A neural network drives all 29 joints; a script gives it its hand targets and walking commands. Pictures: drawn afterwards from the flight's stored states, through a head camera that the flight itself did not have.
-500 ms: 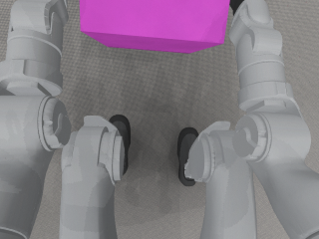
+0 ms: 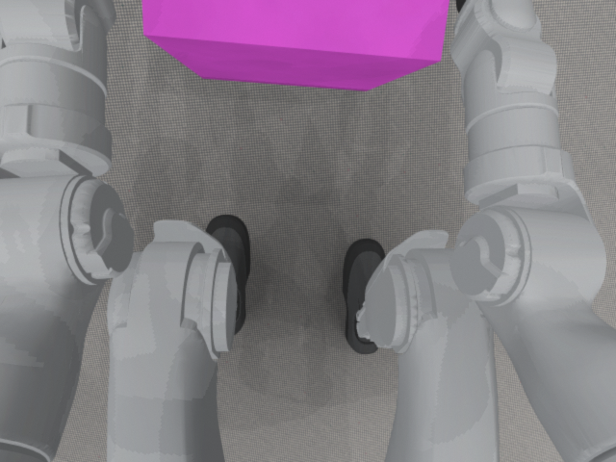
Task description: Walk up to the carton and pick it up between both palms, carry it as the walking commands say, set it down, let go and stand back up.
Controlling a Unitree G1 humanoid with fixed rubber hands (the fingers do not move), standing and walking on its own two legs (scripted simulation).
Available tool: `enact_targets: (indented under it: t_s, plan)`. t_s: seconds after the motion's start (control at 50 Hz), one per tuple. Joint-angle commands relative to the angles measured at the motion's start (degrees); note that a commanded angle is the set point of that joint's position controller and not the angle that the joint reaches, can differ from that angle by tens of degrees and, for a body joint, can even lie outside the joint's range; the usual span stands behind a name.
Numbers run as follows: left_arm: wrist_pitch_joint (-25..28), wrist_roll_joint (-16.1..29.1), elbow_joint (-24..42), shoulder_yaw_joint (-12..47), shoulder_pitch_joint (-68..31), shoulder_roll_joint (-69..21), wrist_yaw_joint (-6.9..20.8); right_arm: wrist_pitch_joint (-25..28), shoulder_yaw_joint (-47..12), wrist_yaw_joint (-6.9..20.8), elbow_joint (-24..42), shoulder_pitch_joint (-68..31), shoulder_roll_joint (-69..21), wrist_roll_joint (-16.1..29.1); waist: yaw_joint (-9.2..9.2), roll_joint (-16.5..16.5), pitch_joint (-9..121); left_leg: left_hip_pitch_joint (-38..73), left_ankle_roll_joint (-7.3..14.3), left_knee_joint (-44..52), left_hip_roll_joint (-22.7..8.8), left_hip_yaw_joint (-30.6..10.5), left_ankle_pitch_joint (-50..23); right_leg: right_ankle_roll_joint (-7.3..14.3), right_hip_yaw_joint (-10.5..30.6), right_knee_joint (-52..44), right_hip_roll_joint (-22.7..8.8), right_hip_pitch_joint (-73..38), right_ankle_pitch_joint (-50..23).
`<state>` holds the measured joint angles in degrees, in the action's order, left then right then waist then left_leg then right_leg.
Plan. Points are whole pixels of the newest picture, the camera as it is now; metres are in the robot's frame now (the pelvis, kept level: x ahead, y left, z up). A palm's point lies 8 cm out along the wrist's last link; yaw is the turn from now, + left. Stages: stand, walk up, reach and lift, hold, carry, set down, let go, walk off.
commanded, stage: set down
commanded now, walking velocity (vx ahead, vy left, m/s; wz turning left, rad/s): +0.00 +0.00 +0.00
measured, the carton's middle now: out of the picture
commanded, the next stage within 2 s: none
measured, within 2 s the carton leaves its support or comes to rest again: neither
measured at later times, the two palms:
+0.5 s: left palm out of the picture +0.55 +0.24 -0.15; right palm out of the picture +0.56 -0.11 -0.15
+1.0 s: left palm out of the picture +0.54 +0.24 -0.16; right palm out of the picture +0.55 -0.11 -0.16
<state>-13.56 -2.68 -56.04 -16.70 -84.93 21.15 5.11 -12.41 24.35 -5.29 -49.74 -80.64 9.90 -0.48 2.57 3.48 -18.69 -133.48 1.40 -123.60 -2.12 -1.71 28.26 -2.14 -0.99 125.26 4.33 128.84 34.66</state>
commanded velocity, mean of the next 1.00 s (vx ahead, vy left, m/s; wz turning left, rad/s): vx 0.00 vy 0.00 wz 0.00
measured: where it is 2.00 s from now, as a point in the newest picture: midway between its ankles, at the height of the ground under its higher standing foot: (296, 305)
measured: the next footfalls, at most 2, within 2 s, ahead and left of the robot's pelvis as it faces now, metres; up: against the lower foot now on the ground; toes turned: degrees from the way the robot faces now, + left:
none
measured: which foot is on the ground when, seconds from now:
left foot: down 0.00-1.00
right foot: down 0.00-1.00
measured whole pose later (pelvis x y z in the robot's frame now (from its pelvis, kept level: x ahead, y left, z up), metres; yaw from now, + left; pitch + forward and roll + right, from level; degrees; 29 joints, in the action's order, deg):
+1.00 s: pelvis +0.00 +0.00 +0.01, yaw +0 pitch +32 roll -3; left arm -5.0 4.8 -67.5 -8.9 -88.7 25.5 -1.0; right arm -6.3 13.1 -8.1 -61.7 -85.1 13.9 5.9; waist 1.4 2.9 -27.0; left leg -126.6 1.6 -124.6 -1.8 -1.3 30.2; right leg -3.1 -0.4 126.1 4.4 121.5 36.9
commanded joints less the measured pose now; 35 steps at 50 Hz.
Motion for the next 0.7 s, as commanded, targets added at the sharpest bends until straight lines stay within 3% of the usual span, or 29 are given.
enact_targets:
  t_s: [0.0,0.38,0.68]
  plan:
    - [-1.26,2.82,-1.27,16.11,-18.46,-45.51,12.64,-1.82,-21.12,13.77,-1.31,-28.53,-46.19,3.65,3.28,-2.66,51.08,34.93,-0.07,8.96,4.51,3.06,-7.6,1.37,-3.44,-11.01,3.79,-17.45,-5.07]
    - [-1.99,-0.09,-3.88,13.52,-15.77,-42.26,13.2,-2.13,-18.13,13.74,-4.8,-26.29,-41.65,2.63,3.05,-3.32,42.34,35.22,0.09,9.03,4.13,2.9,-3.1,1.19,-3.27,-10.7,3.57,-15.88,-1.23]
    - [0.24,-0.08,-4.94,11.57,-16.26,-32.69,10.13,-0.17,-15.43,11.39,-5.74,-24.42,-31.85,1.63,2.59,-3.7,43.61,38.83,-0.48,8.26,3.99,3.03,-3.98,0.56,-3.42,-9.88,3.53,-19.17,-2.26]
